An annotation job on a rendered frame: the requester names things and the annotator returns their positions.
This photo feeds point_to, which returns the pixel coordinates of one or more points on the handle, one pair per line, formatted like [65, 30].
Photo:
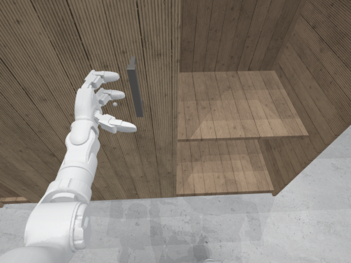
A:
[133, 80]

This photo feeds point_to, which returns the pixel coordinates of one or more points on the robot left forearm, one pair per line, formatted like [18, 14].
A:
[77, 171]

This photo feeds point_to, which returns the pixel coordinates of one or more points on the left robot upper arm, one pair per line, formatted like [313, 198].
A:
[56, 231]

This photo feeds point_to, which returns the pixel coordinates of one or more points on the left robot hand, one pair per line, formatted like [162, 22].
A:
[87, 102]

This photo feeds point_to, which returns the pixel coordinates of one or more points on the wardrobe door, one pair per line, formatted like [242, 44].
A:
[47, 49]
[7, 192]

